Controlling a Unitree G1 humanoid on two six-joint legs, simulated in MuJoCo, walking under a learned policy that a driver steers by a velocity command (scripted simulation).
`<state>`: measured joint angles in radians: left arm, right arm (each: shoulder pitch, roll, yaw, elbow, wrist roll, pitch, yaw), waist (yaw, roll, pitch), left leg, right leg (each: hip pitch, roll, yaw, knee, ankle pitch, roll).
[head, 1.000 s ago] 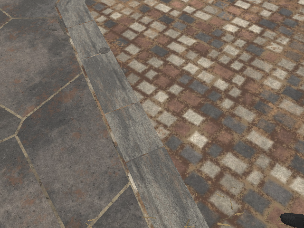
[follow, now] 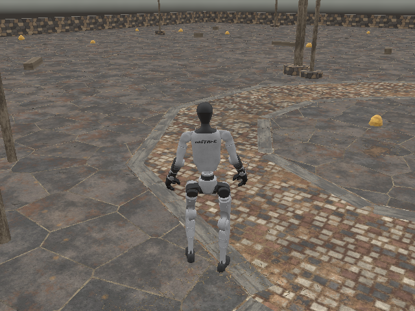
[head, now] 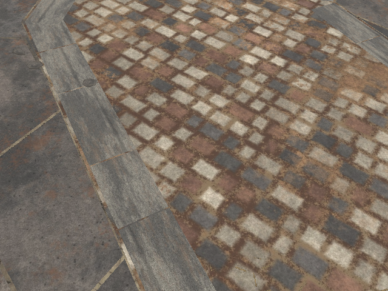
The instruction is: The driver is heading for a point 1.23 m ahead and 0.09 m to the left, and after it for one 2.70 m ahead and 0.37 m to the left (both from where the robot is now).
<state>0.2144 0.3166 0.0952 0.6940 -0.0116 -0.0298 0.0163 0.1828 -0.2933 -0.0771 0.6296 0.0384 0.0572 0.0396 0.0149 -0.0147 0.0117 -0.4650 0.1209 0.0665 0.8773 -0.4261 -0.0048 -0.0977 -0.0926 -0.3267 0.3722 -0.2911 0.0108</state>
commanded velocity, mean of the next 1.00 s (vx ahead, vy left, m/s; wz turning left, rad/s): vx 0.89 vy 0.00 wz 0.12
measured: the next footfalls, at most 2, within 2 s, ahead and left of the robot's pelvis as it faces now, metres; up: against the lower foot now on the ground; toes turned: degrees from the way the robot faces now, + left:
left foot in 0.14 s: +0.09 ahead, +0.15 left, +0.00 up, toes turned +14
right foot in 0.56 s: +0.58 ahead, +0.15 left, +0.00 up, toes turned +22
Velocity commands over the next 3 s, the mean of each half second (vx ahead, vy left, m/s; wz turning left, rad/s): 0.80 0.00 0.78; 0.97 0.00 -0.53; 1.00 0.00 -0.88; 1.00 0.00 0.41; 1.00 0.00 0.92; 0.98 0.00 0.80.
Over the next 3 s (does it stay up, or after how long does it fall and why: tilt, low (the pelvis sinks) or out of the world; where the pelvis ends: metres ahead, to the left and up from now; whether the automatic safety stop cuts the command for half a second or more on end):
stays up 2.51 0.33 -0.01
